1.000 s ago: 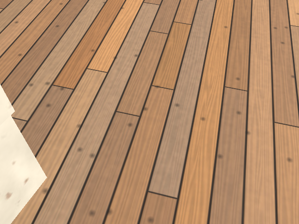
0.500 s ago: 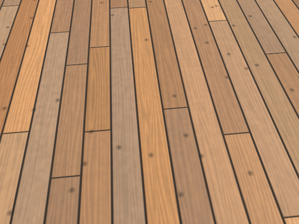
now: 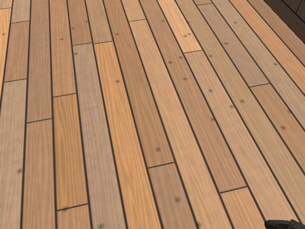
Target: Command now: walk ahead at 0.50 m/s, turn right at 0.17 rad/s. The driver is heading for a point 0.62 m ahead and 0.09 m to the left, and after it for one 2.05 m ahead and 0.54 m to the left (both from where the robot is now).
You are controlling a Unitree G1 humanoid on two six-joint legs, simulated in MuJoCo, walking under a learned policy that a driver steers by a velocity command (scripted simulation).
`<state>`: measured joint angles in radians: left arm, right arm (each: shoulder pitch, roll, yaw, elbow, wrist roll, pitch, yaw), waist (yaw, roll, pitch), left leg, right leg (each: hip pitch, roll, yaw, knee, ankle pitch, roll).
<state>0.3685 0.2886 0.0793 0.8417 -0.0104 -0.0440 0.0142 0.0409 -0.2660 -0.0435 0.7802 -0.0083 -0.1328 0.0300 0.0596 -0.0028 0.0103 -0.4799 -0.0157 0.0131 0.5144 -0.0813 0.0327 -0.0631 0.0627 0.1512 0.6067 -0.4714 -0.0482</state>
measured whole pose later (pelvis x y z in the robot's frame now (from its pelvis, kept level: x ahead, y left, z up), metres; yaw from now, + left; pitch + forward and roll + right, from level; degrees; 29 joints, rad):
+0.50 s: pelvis +0.26 -0.01 +0.01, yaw +0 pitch +2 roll +1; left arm 0.05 0.24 0.04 0.72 0.03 -0.09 -0.02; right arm 0.32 -0.28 -0.03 0.93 0.00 -0.06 0.00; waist -0.07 -0.01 0.03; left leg -0.13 -0.04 -0.01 0.64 -0.49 0.01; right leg -0.47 0.00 0.00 0.47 -0.03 -0.04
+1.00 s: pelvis +0.35 +0.04 +0.03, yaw +14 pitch +2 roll -3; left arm 0.08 0.29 0.08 0.82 -0.02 -0.07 0.00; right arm 0.43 -0.25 -0.06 0.90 0.00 -0.04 -0.01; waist -0.07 -0.03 -0.04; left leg -0.20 0.01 -0.03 0.45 -0.29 0.06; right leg -0.53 -0.02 0.00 0.89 -0.27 -0.02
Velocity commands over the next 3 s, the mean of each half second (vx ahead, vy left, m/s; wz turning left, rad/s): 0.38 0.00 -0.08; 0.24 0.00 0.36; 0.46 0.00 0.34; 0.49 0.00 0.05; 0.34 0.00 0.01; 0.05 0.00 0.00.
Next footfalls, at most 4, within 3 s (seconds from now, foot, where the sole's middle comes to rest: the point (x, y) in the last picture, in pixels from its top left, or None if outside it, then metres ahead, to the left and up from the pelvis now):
0.46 right None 0.42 -0.11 -0.76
0.88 left None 0.34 0.12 -0.76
1.34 right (169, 176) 0.72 0.00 -0.76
1.82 left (101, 139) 0.90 0.35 -0.76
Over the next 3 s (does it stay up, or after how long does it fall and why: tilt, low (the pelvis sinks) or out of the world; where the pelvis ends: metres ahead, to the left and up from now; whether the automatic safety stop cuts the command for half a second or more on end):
stays up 1.17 0.33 0.02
